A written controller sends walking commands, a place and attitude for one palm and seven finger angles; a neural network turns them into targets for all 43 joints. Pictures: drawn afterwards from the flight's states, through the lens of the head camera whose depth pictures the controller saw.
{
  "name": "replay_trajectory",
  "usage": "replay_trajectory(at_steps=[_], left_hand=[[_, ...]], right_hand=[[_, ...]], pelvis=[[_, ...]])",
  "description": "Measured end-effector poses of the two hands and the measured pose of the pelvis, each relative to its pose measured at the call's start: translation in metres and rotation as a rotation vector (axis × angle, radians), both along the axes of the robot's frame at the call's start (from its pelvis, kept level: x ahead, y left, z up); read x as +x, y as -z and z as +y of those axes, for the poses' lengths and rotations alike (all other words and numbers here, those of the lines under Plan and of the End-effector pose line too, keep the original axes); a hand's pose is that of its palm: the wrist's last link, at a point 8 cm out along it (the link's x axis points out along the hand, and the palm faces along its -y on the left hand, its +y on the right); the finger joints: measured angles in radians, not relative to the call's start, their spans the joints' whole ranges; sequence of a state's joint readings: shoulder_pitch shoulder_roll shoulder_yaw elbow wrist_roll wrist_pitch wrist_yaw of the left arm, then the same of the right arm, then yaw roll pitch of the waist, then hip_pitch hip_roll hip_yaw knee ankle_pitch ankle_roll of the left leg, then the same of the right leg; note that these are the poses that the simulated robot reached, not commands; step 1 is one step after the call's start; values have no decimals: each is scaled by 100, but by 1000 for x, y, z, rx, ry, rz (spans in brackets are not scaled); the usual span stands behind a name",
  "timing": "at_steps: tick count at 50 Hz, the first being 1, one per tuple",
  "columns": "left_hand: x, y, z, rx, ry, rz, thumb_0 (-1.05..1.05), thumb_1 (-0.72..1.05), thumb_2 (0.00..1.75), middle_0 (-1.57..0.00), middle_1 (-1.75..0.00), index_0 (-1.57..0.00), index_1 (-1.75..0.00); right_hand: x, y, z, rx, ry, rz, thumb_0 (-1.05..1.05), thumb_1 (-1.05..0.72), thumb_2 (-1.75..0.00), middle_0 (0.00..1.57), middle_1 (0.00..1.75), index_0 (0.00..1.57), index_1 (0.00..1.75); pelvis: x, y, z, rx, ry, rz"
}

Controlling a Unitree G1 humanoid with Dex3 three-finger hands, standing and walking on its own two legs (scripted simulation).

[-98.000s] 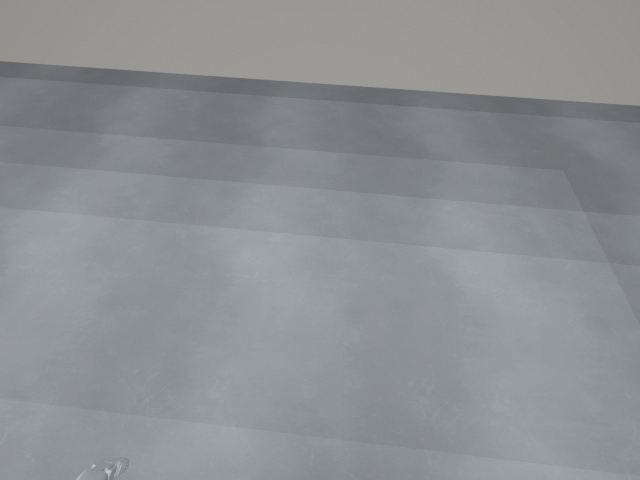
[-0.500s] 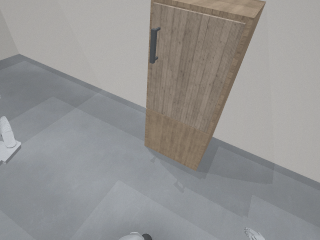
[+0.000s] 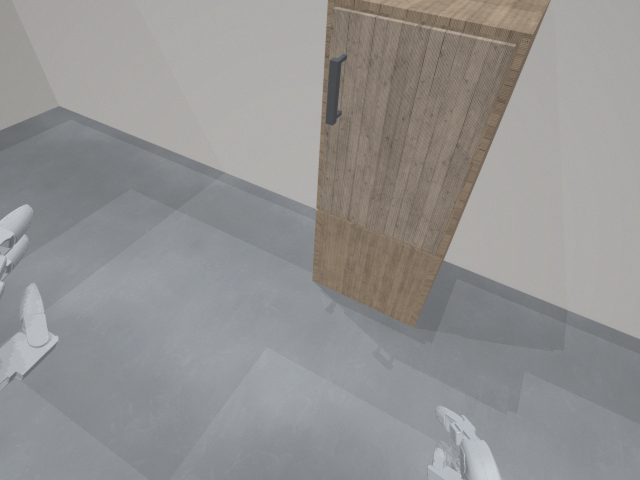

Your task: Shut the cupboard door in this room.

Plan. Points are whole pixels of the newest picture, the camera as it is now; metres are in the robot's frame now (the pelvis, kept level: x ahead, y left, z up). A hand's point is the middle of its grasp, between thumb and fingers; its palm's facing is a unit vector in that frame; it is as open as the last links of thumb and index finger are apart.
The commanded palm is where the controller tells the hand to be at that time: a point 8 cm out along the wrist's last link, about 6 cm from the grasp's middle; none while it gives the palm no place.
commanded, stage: stop stepping back and stand still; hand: left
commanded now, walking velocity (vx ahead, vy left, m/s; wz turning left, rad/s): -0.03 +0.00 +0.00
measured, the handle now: (337, 90) +0.97 +0.01 +0.07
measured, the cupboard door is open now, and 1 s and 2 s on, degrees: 0 0 0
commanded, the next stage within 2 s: let the arm hang, fingers relaxed in 0.94 s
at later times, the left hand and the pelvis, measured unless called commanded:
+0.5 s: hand (63, 300) +0.24 +0.27 +0.16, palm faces +0.39 -0.77 -0.50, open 7.4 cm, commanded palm +0.18 +0.31 +0.17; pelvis +0.03 +0.01 -0.01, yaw -1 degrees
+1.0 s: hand (39, 313) +0.23 +0.30 +0.15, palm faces +0.41 -0.80 -0.45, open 7.4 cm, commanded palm +0.17 +0.33 +0.17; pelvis +0.03 +0.03 -0.01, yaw -1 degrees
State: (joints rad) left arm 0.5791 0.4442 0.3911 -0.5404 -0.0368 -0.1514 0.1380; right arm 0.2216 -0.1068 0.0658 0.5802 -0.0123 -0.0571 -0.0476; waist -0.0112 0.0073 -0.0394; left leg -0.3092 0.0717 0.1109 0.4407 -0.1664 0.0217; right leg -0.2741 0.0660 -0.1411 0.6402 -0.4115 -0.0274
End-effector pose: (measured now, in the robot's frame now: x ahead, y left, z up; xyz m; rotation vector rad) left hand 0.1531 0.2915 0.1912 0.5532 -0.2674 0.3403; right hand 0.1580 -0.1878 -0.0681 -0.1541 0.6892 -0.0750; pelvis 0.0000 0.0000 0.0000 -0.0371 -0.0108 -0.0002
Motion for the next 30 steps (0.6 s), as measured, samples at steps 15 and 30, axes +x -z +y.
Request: replay_trajectory(at_steps=[15,30], left_hand=[[26,22,5,-73,-81,-38,1,89,90,-21,-30,-21,-30],[45,19,21,11,-32,64,1,89,90,-21,-30,-22,-30]], right_hand=[[-18,27,-68,-150,97,137,1,-90,-90,20,30,20,30],[11,23,-25,-43,108,68,1,-90,-90,20,30,20,30]], pelvis=[[22,14,2,31,-5,-13],[32,10,17,25,27,33]])
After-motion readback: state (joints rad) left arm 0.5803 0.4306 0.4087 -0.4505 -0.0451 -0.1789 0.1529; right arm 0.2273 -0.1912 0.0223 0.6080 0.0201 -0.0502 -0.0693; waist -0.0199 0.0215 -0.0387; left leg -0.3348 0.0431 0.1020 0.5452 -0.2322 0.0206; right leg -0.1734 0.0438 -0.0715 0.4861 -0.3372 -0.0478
